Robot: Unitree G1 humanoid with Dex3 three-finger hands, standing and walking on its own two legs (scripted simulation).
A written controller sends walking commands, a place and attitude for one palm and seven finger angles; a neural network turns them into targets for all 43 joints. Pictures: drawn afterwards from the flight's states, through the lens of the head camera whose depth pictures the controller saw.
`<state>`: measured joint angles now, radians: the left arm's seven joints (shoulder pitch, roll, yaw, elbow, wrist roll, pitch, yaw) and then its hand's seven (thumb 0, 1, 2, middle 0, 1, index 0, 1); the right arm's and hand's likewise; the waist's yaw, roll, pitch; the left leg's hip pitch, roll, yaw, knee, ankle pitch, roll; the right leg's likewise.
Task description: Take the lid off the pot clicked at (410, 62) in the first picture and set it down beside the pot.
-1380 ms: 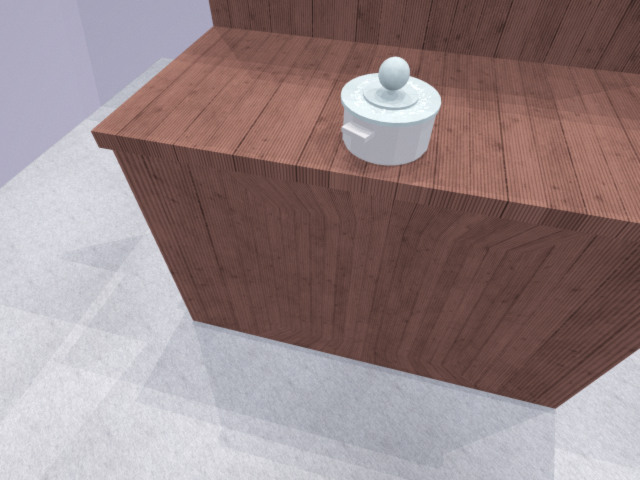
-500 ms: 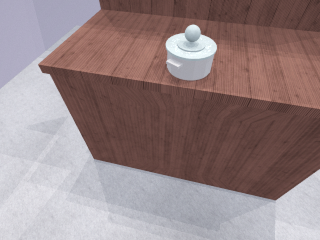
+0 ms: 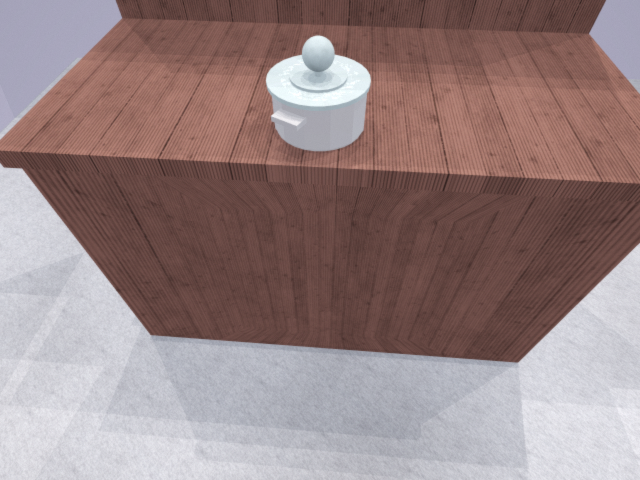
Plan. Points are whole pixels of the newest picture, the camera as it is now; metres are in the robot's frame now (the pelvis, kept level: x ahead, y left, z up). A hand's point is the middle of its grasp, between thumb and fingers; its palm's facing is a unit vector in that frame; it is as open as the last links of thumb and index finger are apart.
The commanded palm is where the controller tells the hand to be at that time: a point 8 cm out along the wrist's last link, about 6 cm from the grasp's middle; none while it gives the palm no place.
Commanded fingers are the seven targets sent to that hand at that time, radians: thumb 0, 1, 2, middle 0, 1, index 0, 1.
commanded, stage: take the last steps up to it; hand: left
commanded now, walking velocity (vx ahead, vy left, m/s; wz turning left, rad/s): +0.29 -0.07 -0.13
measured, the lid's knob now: (318, 54) +0.71 +0.05 +0.18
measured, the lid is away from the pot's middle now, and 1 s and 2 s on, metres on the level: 0.00 0.00 0.00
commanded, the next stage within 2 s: come to a stop and stand still in 0.44 s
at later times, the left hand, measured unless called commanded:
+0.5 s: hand out of the picture +0.09 +0.13 -0.18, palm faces +0.04 -0.99 -0.12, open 7.3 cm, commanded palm none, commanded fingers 0.00 0.90 0.90 -0.20 -0.30 -0.20 -0.30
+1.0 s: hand (244, 382) +0.28 +0.14 -0.16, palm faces +0.01 -0.96 -0.27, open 7.3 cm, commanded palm none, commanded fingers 0.00 0.90 0.90 -0.20 -0.30 -0.20 -0.30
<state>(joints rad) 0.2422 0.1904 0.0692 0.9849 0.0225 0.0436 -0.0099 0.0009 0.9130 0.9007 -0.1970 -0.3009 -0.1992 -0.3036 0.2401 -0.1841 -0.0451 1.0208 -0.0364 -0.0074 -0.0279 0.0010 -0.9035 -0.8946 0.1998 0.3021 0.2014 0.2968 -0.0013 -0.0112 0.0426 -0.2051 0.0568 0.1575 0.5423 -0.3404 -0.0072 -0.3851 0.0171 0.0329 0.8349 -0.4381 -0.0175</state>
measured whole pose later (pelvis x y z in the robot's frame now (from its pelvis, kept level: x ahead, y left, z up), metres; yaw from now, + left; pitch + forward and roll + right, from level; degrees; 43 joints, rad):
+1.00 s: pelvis +0.21 -0.05 +0.00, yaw -2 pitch +0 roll +1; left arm 0.18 0.18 0.05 0.94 0.02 0.02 0.04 0.00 0.92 0.90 -0.20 -0.30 -0.20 -0.30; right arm 0.13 -0.21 -0.07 1.00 -0.01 0.06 -0.03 0.00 -0.91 -0.89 0.20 0.30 0.20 0.30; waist 0.01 0.01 0.11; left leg -0.42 -0.04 0.01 1.02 -0.54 -0.04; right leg -0.30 -0.05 -0.03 0.56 -0.26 -0.01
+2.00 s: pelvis +0.14 +0.02 +0.00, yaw +1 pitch -4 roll -1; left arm 0.40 0.14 0.01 1.04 0.02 0.01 0.02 0.00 0.91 0.90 -0.20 -0.30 -0.20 -0.30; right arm 0.28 -0.16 -0.03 1.02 -0.01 0.02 -0.01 0.01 -0.91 -0.89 0.20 0.30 0.20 0.30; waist 0.01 -0.01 0.02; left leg -0.27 -0.07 0.05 0.53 -0.20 0.09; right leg -0.30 -0.03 0.13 0.50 -0.23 0.00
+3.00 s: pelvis +0.19 -0.04 +0.01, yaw +1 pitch -1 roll +1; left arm 0.33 0.14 0.01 1.04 0.01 -0.01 0.03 0.01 0.92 0.90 -0.20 -0.30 -0.20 -0.30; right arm 0.30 -0.14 -0.02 1.06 -0.01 -0.02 -0.03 0.00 -0.91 -0.89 0.20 0.30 0.20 0.30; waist 0.00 -0.01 0.03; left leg -0.23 -0.02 0.01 0.49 -0.25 0.02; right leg -0.29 0.03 0.11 0.51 -0.21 0.01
